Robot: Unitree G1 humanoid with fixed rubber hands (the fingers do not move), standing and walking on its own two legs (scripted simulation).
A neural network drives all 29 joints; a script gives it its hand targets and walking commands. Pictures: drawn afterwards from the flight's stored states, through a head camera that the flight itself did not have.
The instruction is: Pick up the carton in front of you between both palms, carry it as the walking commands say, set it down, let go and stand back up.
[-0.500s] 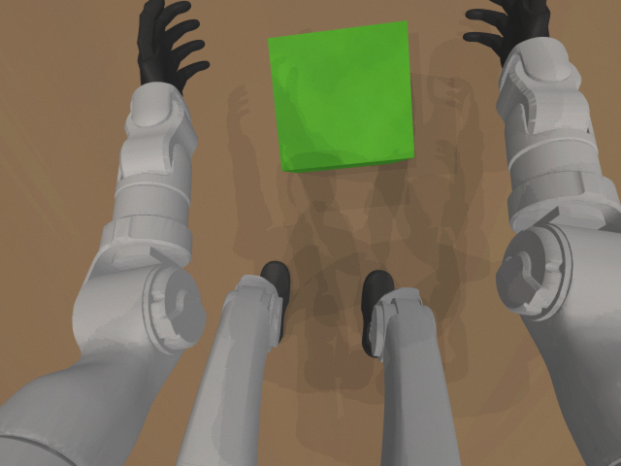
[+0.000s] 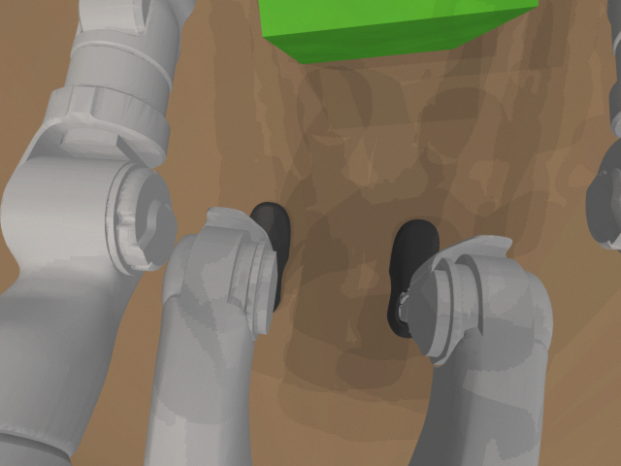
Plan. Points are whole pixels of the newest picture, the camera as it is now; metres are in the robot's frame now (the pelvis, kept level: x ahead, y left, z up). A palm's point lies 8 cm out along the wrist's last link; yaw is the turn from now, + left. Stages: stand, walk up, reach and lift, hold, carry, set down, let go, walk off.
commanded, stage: reach and lift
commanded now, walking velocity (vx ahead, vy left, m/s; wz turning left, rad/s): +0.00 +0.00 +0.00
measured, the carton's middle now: out of the picture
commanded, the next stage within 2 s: none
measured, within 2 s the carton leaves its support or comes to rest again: leaves its support in 0.96 s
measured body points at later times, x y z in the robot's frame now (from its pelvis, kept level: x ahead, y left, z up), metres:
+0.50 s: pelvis +0.01 +0.00 -0.02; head +0.40 -0.02 +0.20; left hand +0.58 +0.16 -0.20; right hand +0.61 -0.18 -0.20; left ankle +0.12 +0.13 -0.36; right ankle +0.11 -0.12 -0.36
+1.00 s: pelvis +0.02 +0.00 -0.03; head +0.39 -0.03 +0.21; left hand +0.59 +0.14 -0.18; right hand +0.60 -0.16 -0.20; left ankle +0.12 +0.13 -0.36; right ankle +0.11 -0.12 -0.36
